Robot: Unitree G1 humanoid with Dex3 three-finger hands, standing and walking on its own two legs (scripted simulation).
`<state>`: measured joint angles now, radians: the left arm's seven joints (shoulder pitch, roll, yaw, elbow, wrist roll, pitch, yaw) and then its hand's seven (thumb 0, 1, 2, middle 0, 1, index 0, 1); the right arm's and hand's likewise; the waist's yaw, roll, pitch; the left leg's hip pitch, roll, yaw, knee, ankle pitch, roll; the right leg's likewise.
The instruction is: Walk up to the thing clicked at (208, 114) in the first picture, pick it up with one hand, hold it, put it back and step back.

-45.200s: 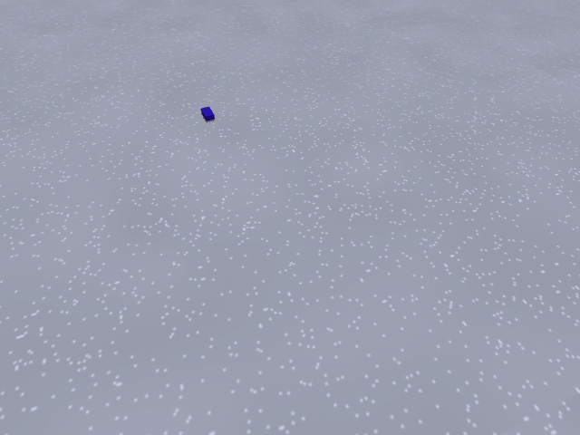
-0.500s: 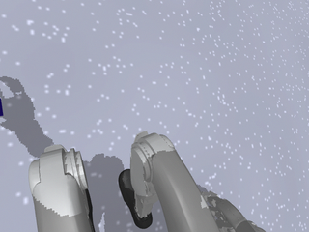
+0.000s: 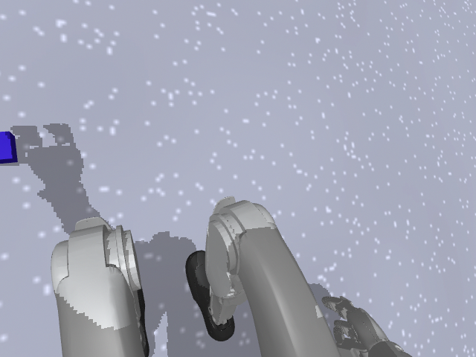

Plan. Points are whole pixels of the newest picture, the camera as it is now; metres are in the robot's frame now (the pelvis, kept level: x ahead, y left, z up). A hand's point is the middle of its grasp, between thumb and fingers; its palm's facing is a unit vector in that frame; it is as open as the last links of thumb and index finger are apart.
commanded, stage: home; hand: left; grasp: from above
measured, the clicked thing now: out of the picture +0.47 +0.36 -0.33
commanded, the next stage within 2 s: none
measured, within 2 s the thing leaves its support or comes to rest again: neither
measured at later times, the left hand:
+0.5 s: hand out of the picture +0.42 +0.35 -0.11, palm faces -0.32 -0.46 -0.83, open 9.8 cm
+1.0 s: hand out of the picture +0.26 +0.28 +0.12, palm faces +0.12 -0.92 -0.36, open 7.4 cm
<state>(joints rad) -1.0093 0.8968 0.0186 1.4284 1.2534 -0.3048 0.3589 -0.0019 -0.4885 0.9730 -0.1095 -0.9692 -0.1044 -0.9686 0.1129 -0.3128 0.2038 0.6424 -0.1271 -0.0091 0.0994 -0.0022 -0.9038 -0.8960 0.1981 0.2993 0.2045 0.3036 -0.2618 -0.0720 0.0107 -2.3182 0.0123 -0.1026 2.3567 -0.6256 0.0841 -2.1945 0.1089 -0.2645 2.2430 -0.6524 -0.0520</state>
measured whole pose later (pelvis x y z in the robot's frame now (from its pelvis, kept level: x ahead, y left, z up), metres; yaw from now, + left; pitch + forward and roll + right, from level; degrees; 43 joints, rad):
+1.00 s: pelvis +0.03 +0.01 +0.24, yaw +10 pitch +26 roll -6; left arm -0.02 0.38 0.07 0.35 0.06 0.23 0.06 0.01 0.89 0.90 -0.21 -0.30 -0.21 -0.31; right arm 0.11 -0.23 0.06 0.55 0.06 -0.08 -0.04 0.00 -0.90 -0.90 0.20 0.30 0.21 0.30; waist -0.07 0.01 -0.19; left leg -1.47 -0.04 -0.06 1.60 -0.58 0.05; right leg -1.39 0.12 -0.10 1.53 -0.61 -0.05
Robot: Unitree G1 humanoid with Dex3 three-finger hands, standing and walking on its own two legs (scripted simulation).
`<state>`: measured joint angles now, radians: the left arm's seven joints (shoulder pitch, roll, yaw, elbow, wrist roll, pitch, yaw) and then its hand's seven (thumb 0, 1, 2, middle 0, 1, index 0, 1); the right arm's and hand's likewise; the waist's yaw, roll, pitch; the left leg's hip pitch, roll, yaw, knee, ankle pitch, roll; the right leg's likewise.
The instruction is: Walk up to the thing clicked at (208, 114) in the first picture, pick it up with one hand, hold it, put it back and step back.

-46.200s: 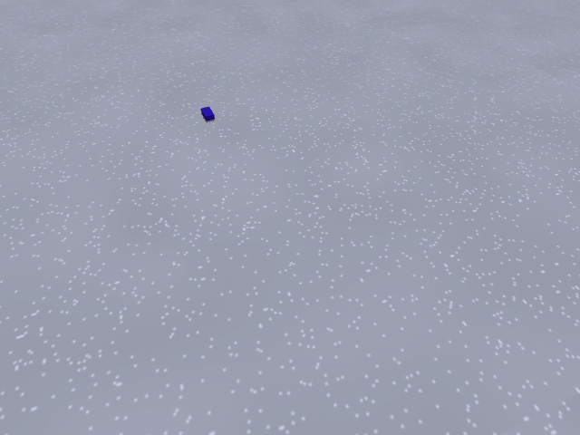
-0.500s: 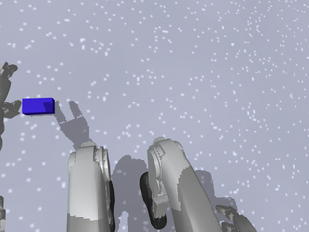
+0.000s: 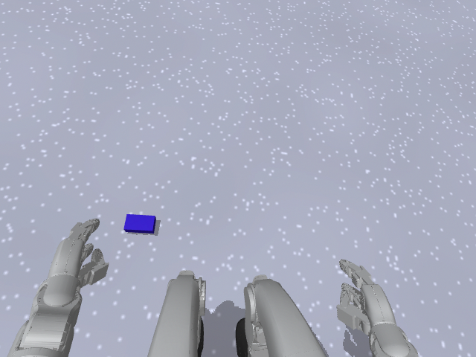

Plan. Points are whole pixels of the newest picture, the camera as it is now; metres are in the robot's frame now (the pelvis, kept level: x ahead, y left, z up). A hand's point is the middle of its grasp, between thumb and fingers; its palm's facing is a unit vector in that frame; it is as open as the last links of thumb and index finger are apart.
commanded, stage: home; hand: left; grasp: from above
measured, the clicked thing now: (140, 223) +0.49 +0.27 -0.57
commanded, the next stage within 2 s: none
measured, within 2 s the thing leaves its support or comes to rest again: neither
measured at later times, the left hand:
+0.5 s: hand (82, 284) +0.23 +0.19 +0.08, palm faces +0.10 -0.97 -0.20, open 7.4 cm
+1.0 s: hand (78, 296) +0.21 +0.19 +0.08, palm faces +0.10 -0.98 -0.19, open 7.4 cm
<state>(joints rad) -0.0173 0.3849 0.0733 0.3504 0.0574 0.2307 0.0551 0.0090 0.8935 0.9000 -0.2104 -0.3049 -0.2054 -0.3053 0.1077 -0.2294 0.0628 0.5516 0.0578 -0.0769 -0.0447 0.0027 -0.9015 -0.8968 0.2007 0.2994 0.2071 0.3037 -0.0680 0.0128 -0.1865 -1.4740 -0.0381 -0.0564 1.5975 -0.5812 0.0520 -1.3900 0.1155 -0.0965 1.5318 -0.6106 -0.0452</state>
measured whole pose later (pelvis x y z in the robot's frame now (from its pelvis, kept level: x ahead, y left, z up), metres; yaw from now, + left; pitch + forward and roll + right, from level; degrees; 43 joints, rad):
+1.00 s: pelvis +0.07 +0.00 +0.14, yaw +4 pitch +10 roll -3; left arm 0.50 0.24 0.01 -0.07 -0.07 0.40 0.03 0.01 0.91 0.91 -0.20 -0.31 -0.20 -0.31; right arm 0.30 -0.24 0.06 0.49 0.02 -0.19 -0.16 0.01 -0.90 -0.90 0.20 0.30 0.21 0.30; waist -0.05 0.04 -0.16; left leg -0.67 -0.06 -0.07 0.96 -0.46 0.05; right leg -0.58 0.09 -0.03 0.88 -0.48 -0.04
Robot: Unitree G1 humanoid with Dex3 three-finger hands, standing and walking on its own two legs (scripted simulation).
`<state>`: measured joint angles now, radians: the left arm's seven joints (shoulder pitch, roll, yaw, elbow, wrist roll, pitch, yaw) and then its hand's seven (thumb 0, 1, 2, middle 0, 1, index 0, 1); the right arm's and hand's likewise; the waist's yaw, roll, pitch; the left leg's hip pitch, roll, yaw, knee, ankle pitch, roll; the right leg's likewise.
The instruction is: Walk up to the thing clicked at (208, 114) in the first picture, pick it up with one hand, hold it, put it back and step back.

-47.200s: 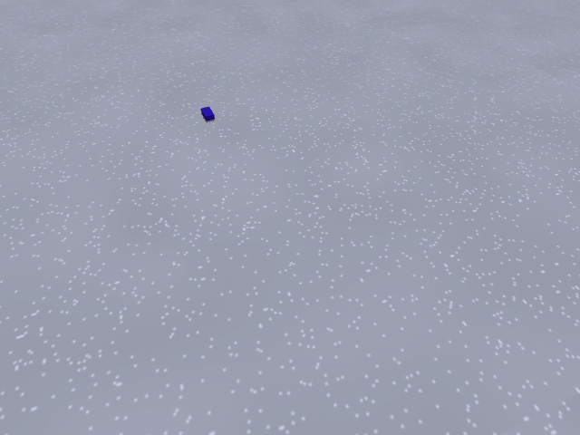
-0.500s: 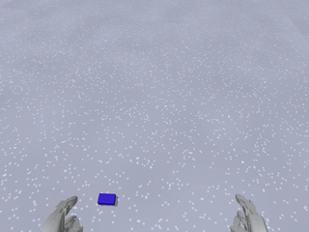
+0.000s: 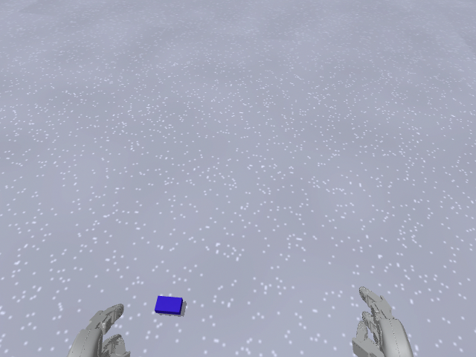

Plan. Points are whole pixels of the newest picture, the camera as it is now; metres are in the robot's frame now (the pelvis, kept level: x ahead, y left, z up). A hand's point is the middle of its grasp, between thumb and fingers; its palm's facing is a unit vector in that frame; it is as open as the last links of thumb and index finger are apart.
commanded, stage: home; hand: left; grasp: from above
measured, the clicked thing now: (169, 305) +0.44 +0.24 -0.71
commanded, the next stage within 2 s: stand in 1.54 s
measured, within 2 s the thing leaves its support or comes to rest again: neither
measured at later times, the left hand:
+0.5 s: hand out of the picture +0.16 +0.18 -0.06, palm faces +0.02 -0.98 -0.19, open 7.4 cm
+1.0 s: hand (130, 352) +0.17 +0.17 -0.06, palm faces +0.03 -0.98 -0.19, open 7.4 cm
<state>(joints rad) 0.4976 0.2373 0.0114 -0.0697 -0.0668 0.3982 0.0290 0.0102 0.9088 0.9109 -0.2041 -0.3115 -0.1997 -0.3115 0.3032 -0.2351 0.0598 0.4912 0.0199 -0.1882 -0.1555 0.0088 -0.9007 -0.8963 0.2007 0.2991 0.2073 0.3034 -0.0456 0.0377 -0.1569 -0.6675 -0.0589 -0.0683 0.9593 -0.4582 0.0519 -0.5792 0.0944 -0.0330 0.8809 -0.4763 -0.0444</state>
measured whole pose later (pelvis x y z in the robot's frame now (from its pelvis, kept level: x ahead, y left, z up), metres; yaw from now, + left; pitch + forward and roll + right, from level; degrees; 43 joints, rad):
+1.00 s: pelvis +0.01 +0.00 +0.00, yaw +0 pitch +11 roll -3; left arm 0.51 0.24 0.01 -0.09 -0.07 0.40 0.03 0.01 0.91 0.90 -0.20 -0.31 -0.20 -0.31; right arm 0.31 -0.24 0.05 0.49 0.02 -0.18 -0.15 0.01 -0.90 -0.90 0.20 0.30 0.21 0.30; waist -0.04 0.04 -0.17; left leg -0.69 -0.06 -0.06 0.97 -0.48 0.05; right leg -0.60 0.10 -0.03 0.90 -0.50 -0.05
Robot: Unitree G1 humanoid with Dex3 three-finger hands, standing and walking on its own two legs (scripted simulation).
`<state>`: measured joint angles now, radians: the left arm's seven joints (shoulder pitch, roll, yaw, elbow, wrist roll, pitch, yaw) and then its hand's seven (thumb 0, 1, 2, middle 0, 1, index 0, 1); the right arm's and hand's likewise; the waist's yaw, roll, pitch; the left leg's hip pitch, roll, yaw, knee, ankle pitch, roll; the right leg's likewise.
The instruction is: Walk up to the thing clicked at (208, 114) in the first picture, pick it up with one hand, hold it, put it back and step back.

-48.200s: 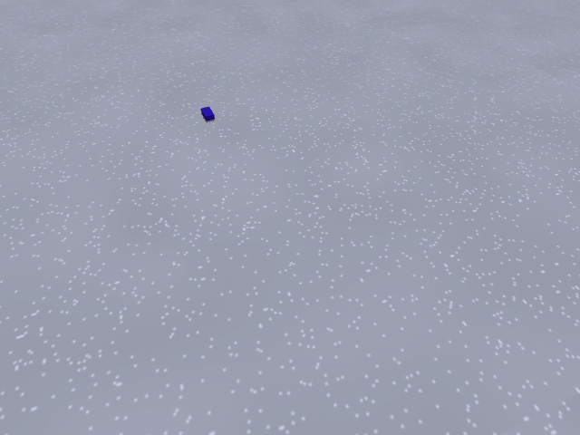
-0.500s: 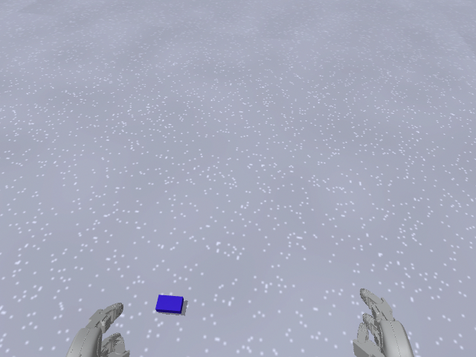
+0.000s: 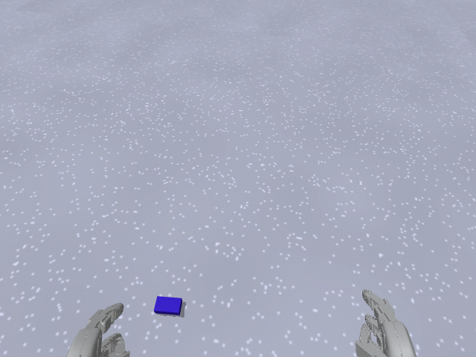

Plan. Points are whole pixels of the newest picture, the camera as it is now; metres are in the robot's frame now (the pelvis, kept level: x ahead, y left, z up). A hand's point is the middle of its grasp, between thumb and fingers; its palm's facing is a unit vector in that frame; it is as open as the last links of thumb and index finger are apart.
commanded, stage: home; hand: left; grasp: from above
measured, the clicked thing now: (168, 305) +0.43 +0.24 -0.70
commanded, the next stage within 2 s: stand in 0.54 s
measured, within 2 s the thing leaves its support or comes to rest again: neither
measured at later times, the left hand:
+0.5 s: hand out of the picture +0.16 +0.18 -0.05, palm faces +0.03 -0.98 -0.19, open 7.4 cm
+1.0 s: hand out of the picture +0.09 +0.24 -0.10, palm faces +0.01 -0.95 -0.32, open 7.4 cm
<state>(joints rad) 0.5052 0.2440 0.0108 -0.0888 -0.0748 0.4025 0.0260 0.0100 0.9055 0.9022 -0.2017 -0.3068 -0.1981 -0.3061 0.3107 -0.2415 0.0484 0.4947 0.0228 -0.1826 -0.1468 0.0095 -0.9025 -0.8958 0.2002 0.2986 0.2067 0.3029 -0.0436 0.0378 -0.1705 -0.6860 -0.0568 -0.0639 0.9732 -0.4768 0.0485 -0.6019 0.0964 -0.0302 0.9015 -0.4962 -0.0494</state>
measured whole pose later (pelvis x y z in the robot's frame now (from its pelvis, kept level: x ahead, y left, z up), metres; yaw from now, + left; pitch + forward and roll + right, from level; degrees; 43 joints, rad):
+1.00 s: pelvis -0.01 +0.02 +0.05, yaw -2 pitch -1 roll +0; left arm 0.23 0.27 0.04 0.84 0.03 0.03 0.04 0.01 0.90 0.90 -0.20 -0.30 -0.20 -0.31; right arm 0.18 -0.27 -0.03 0.93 -0.06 -0.02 -0.01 0.01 -0.90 -0.90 0.20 0.30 0.21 0.30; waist 0.01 -0.01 0.01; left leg -0.24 -0.10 0.00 0.52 -0.26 0.08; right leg -0.22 0.03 0.06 0.55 -0.32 -0.01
